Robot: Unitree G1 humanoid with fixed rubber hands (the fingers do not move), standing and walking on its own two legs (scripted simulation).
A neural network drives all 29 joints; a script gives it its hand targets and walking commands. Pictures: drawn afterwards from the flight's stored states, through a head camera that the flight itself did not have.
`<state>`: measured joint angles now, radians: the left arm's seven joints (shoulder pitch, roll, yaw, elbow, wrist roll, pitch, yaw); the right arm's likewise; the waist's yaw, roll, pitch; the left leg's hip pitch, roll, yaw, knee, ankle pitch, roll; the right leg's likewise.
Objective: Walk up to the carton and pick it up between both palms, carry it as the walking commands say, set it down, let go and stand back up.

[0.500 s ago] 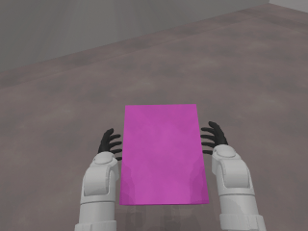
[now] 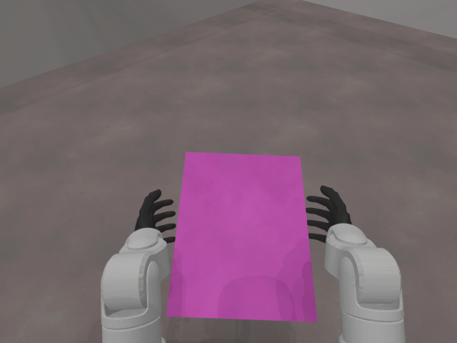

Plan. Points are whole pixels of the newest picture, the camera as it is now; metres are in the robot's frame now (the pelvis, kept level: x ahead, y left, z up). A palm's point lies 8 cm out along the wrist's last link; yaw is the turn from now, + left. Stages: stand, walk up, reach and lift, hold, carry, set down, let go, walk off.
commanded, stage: carry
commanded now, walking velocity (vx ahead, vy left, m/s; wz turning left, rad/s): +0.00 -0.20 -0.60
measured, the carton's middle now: (239, 236) +0.31 +0.01 +0.02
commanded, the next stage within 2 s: none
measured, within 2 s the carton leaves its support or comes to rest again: neither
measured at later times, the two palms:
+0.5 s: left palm (263, 250) +0.25 -0.02 +0.09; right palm out of the picture +0.19 -0.30 +0.10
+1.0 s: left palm (417, 230) +0.27 -0.26 +0.11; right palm out of the picture +0.16 -0.53 +0.10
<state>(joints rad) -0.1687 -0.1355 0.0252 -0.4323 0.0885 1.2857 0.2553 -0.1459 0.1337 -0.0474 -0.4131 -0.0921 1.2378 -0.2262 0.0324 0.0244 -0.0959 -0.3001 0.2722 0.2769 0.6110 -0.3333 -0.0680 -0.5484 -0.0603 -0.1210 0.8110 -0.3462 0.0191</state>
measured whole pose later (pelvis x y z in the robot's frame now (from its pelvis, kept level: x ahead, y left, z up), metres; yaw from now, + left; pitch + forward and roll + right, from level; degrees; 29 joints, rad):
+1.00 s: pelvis -0.02 -0.29 +0.01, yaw -21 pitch +4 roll +0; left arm -0.16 -0.13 0.01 -0.39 0.11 1.27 0.23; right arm -0.14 0.13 -0.05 -0.41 -0.10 1.28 -0.23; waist 0.00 0.01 -0.09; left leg -0.57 0.11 0.16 0.91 -0.34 -0.05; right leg -0.21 0.03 -0.17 0.33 -0.20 -0.08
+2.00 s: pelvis +0.08 -0.37 +0.00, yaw -26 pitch +3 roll +0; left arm -0.21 -0.14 0.05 -0.36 0.11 1.29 0.23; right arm -0.19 0.14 -0.06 -0.38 -0.11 1.28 -0.24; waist 0.01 0.00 -0.11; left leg -0.34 0.04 0.26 0.58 -0.28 0.06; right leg -0.11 0.03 -0.12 0.49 -0.41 -0.04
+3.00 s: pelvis +0.01 -0.28 +0.00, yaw -25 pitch +2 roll -2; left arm -0.21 -0.14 0.05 -0.31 0.12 1.27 0.22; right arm -0.19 0.14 -0.07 -0.32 -0.12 1.26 -0.23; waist 0.01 0.02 -0.12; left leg -0.37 -0.01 0.26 0.39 -0.07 0.15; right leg -0.24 -0.01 -0.14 0.50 -0.29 -0.02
